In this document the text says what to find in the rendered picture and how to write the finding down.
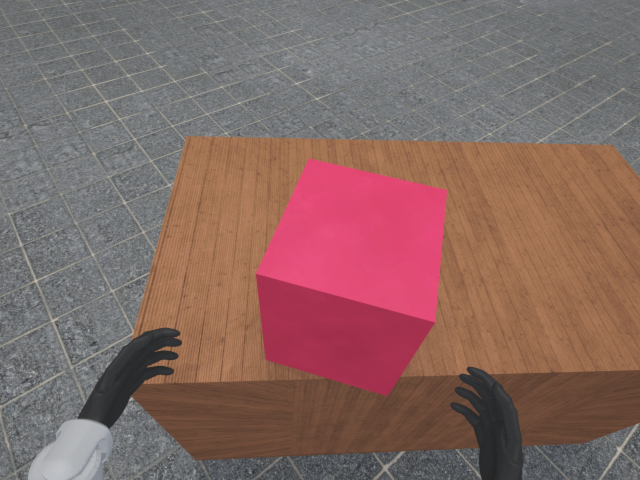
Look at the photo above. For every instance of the left robot forearm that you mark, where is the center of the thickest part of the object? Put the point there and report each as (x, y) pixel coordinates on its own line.
(78, 453)

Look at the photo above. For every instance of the robot right hand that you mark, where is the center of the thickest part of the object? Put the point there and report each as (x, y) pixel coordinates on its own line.
(497, 428)

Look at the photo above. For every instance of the robot left hand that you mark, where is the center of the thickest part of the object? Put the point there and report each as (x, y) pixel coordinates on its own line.
(127, 372)

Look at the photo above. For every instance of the carton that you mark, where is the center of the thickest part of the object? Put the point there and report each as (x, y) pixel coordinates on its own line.
(348, 285)

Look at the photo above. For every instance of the pedestal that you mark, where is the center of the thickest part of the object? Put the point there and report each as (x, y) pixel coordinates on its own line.
(539, 286)

